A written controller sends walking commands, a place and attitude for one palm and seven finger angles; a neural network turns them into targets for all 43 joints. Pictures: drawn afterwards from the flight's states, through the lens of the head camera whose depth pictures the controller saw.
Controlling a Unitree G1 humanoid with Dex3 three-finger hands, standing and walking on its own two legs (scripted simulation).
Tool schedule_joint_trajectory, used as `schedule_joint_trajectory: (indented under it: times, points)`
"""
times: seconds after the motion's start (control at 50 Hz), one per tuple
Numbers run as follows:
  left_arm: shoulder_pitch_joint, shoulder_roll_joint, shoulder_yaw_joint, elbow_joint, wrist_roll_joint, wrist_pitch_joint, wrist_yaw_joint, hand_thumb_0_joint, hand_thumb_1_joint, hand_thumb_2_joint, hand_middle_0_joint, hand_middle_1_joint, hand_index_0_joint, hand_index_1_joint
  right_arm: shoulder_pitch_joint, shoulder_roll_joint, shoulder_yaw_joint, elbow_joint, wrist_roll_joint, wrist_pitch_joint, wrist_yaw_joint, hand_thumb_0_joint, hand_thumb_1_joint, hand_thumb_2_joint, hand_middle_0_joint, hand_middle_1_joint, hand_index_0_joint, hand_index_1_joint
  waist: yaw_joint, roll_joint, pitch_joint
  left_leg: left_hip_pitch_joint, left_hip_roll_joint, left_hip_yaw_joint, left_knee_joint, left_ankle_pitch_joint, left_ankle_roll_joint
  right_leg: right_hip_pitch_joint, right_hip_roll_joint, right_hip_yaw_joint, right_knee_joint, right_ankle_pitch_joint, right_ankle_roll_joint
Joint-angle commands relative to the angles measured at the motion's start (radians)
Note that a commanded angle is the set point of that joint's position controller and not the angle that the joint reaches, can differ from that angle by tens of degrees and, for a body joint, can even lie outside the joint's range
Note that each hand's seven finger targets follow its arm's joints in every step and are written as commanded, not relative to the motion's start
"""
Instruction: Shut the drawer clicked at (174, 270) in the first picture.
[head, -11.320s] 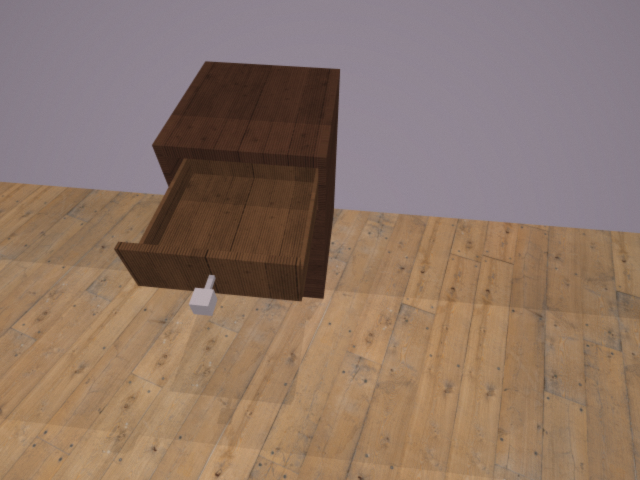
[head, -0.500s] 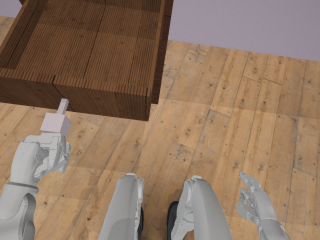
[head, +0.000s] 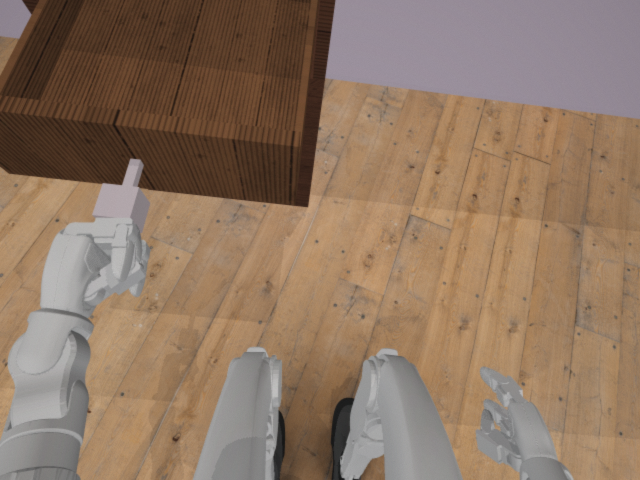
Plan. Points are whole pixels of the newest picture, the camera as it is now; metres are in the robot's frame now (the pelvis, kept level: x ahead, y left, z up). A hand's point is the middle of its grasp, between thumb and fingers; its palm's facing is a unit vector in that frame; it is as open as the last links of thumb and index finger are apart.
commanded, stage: push the drawer shut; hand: left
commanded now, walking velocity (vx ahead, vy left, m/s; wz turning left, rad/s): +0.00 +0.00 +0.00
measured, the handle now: (127, 192) +0.43 +0.26 +0.00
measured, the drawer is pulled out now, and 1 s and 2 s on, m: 0.24 0.11 0.00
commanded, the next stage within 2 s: none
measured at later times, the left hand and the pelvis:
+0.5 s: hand (153, 216) +0.40 +0.23 +0.00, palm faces -0.02 -1.00 -0.07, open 3.3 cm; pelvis +0.01 +0.00 +0.01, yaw +0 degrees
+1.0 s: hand (162, 168) +0.47 +0.23 +0.00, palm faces -0.01 -1.00 -0.07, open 3.1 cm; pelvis +0.00 +0.00 +0.00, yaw -1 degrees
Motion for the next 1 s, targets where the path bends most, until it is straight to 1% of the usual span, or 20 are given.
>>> schedule_joint_trajectory:
  times: [0.0, 0.02, 0.12, 0.14, 0.2, 0.24, 0.3, 0.36, 0.4, 0.44, 0.5, 0.6, 0.68, 0.74, 0.78, 0.8, 0.86, 0.88, 0.94, 0.98]
  points:
    - [-0.259, 0.174, 0.057, -0.165, -0.004, -0.066, 0.020, 0.000, 0.900, 0.900, -1.400, -1.600, -1.400, -1.600, 0.058, -0.181, -0.079, -0.102, -0.001, -0.025, -0.011, 0.000, -0.900, -0.900, 0.200, 0.300, 0.200, 0.300, -0.027, 0.107, -0.478, 0.395, -0.007, -0.147, -0.281, 0.216, -0.054, 0.249, 0.037, 0.131, -0.185, 0.083, 0.032]
    - [-0.284, 0.175, 0.055, -0.151, 0.000, -0.068, 0.022, 0.000, 0.900, 0.900, -1.400, -1.600, -1.400, -1.600, 0.058, -0.179, -0.077, -0.097, -0.002, -0.022, -0.012, 0.000, -0.900, -0.900, 0.200, 0.300, 0.200, 0.300, -0.030, 0.111, -0.461, 0.391, -0.006, -0.144, -0.280, 0.208, -0.054, 0.246, 0.039, 0.135, -0.193, 0.079, 0.032]
    - [-0.350, 0.193, 0.067, -0.099, 0.013, -0.081, 0.030, 0.000, 0.900, 0.900, -1.400, -1.600, -1.400, -1.600, 0.072, -0.180, -0.077, -0.090, -0.006, -0.008, -0.011, 0.000, -0.900, -0.900, 0.200, 0.300, 0.200, 0.300, -0.032, 0.116, -0.488, 0.416, -0.004, -0.147, -0.280, 0.256, -0.059, 0.253, 0.036, 0.130, -0.186, 0.109, 0.031]
    - [-0.343, 0.192, 0.069, -0.094, 0.012, -0.082, 0.030, 0.000, 0.900, 0.900, -1.400, -1.600, -1.400, -1.600, 0.073, -0.179, -0.077, -0.093, -0.008, -0.005, -0.008, 0.000, -0.900, -0.900, 0.200, 0.300, 0.200, 0.300, -0.024, 0.121, -0.501, 0.416, -0.007, -0.141, -0.280, 0.271, -0.059, 0.272, 0.035, 0.134, -0.190, 0.116, 0.031]
    - [-0.391, 0.186, 0.054, -0.060, 0.021, -0.084, 0.030, 0.000, 0.900, 0.900, -1.400, -1.600, -1.400, -1.600, 0.078, -0.180, -0.076, -0.087, -0.008, 0.006, -0.006, 0.000, -0.900, -0.900, 0.200, 0.300, 0.200, 0.300, -0.039, 0.127, -0.497, 0.427, -0.003, -0.148, -0.283, 0.283, -0.060, 0.256, 0.035, 0.130, -0.189, 0.125, 0.031]
    - [-0.415, 0.197, 0.067, -0.026, 0.023, -0.086, 0.032, 0.000, 0.900, 0.900, -1.400, -1.600, -1.400, -1.600, 0.085, -0.180, -0.076, -0.084, -0.009, 0.014, -0.007, 0.000, -0.900, -0.900, 0.200, 0.300, 0.200, 0.300, -0.043, 0.102, -0.495, 0.408, -0.003, -0.140, -0.276, 0.263, -0.056, 0.270, 0.037, 0.138, -0.199, 0.116, 0.035]
    - [-0.457, 0.230, 0.089, -0.006, 0.030, -0.098, 0.030, 0.000, 0.900, 0.900, -1.400, -1.600, -1.400, -1.600, 0.094, -0.182, -0.075, -0.080, -0.012, 0.022, -0.008, 0.000, -0.900, -0.900, 0.200, 0.300, 0.200, 0.300, -0.038, 0.129, -0.509, 0.423, -0.002, -0.143, -0.277, 0.291, -0.060, 0.269, 0.037, 0.134, -0.190, 0.131, 0.032]
    - [-0.487, 0.200, 0.059, -0.002, 0.030, -0.102, 0.028, 0.000, 0.900, 0.900, -1.400, -1.600, -1.400, -1.600, 0.100, -0.180, -0.075, -0.080, -0.013, 0.030, -0.004, 0.000, -0.900, -0.900, 0.200, 0.300, 0.200, 0.300, -0.048, 0.157, -0.535, 0.463, 0.000, -0.150, -0.279, 0.329, -0.064, 0.253, 0.038, 0.130, -0.186, 0.153, 0.031]
    - [-0.502, 0.222, 0.077, 0.015, 0.035, -0.104, 0.032, 0.000, 0.900, 0.900, -1.400, -1.600, -1.400, -1.600, 0.107, -0.184, -0.077, -0.073, -0.015, 0.038, -0.003, 0.000, -0.900, -0.900, 0.200, 0.300, 0.200, 0.300, -0.049, 0.148, -0.533, 0.479, 0.003, -0.154, -0.282, 0.350, -0.068, 0.253, 0.036, 0.127, -0.188, 0.166, 0.032]
    - [-0.522, 0.208, 0.066, 0.042, 0.038, -0.101, 0.032, 0.000, 0.900, 0.900, -1.400, -1.600, -1.400, -1.600, 0.111, -0.181, -0.076, -0.070, -0.015, 0.045, -0.001, 0.000, -0.900, -0.900, 0.200, 0.300, 0.200, 0.300, -0.060, 0.123, -0.534, 0.452, 0.001, -0.145, -0.272, 0.335, -0.060, 0.270, 0.038, 0.134, -0.197, 0.162, 0.035]
    - [-0.601, 0.244, 0.087, 0.091, 0.047, -0.109, 0.035, 0.000, 0.900, 0.900, -1.400, -1.600, -1.400, -1.600, 0.121, -0.184, -0.072, -0.058, -0.020, 0.051, -0.005, 0.000, -0.900, -0.900, 0.200, 0.300, 0.200, 0.300, -0.069, 0.126, -0.507, 0.426, 0.000, -0.143, -0.267, 0.309, -0.058, 0.261, 0.038, 0.135, -0.197, 0.148, 0.036]
    - [-0.683, 0.285, 0.114, 0.182, 0.060, -0.115, 0.031, 0.000, 0.900, 0.900, -1.400, -1.600, -1.400, -1.600, 0.139, -0.184, -0.068, -0.046, -0.024, 0.064, -0.008, 0.000, -0.900, -0.900, 0.200, 0.300, 0.200, 0.300, -0.078, 0.112, -0.516, 0.378, -0.004, -0.131, -0.250, 0.288, -0.049, 0.289, 0.041, 0.147, -0.204, 0.138, 0.036]
    - [-0.737, 0.310, 0.124, 0.210, 0.065, -0.119, 0.016, 0.000, 0.900, 0.900, -1.400, -1.600, -1.400, -1.600, 0.156, -0.186, -0.065, -0.043, -0.029, 0.072, -0.008, 0.000, -0.900, -0.900, 0.200, 0.300, 0.200, 0.300, -0.077, 0.165, -0.553, 0.415, -0.002, -0.132, -0.246, 0.323, -0.051, 0.280, 0.044, 0.146, -0.200, 0.157, 0.034]
    - [-0.764, 0.308, 0.123, 0.244, 0.064, -0.110, 0.010, 0.000, 0.900, 0.900, -1.400, -1.600, -1.400, -1.600, 0.163, -0.187, -0.063, -0.042, -0.029, 0.084, -0.005, 0.000, -0.900, -0.900, 0.200, 0.300, 0.200, 0.300, -0.088, 0.148, -0.556, 0.411, 0.000, -0.133, -0.245, 0.330, -0.049, 0.284, 0.044, 0.145, -0.203, 0.165, 0.037]
    - [-0.774, 0.325, 0.135, 0.252, 0.066, -0.109, 0.009, 0.000, 0.900, 0.900, -1.400, -1.600, -1.400, -1.600, 0.169, -0.188, -0.060, -0.043, -0.032, 0.090, -0.002, 0.000, -0.900, -0.900, 0.200, 0.300, 0.200, 0.300, -0.079, 0.183, -0.574, 0.429, 0.000, -0.139, -0.251, 0.344, -0.053, 0.280, 0.044, 0.140, -0.196, 0.170, 0.034]
    - [-0.796, 0.339, 0.143, 0.265, 0.068, -0.108, 0.011, 0.000, 0.900, 0.900, -1.400, -1.600, -1.400, -1.600, 0.172, -0.190, -0.060, -0.038, -0.032, 0.095, -0.003, 0.000, -0.900, -0.900, 0.200, 0.300, 0.200, 0.300, -0.092, 0.151, -0.559, 0.418, 0.003, -0.140, -0.248, 0.338, -0.050, 0.280, 0.045, 0.139, -0.198, 0.171, 0.037]
    - [-0.826, 0.354, 0.157, 0.295, 0.074, -0.108, 0.012, 0.000, 0.900, 0.900, -1.400, -1.600, -1.400, -1.600, 0.182, -0.186, -0.056, -0.040, -0.035, 0.103, -0.003, 0.000, -0.900, -0.900, 0.200, 0.300, 0.200, 0.300, -0.098, 0.144, -0.556, 0.385, 0.002, -0.135, -0.236, 0.343, -0.043, 0.295, 0.047, 0.145, -0.198, 0.176, 0.038]
    - [-0.836, 0.371, 0.167, 0.311, 0.080, -0.109, 0.013, 0.000, 0.900, 0.900, -1.400, -1.600, -1.400, -1.600, 0.186, -0.190, -0.054, -0.037, -0.036, 0.107, -0.002, 0.000, -0.900, -0.900, 0.200, 0.300, 0.200, 0.300, -0.095, 0.153, -0.547, 0.385, 0.004, -0.136, -0.239, 0.333, -0.046, 0.285, 0.049, 0.142, -0.197, 0.167, 0.038]
    - [-0.909, 0.379, 0.162, 0.348, 0.092, -0.111, 0.017, 0.000, 0.900, 0.900, -1.400, -1.600, -1.400, -1.600, 0.196, -0.191, -0.052, -0.027, -0.040, 0.116, -0.002, 0.000, -0.900, -0.900, 0.200, 0.300, 0.200, 0.300, -0.117, 0.147, -0.536, 0.364, 0.004, -0.138, -0.233, 0.305, -0.042, 0.274, 0.048, 0.144, -0.197, 0.149, 0.040]
    - [-0.934, 0.398, 0.174, 0.346, 0.097, -0.118, 0.016, 0.000, 0.900, 0.900, -1.400, -1.600, -1.400, -1.600, 0.204, -0.193, -0.051, -0.026, -0.044, 0.120, -0.002, 0.000, -0.900, -0.900, 0.200, 0.300, 0.200, 0.300, -0.112, 0.182, -0.561, 0.393, 0.004, -0.139, -0.232, 0.328, -0.044, 0.266, 0.048, 0.142, -0.193, 0.162, 0.039]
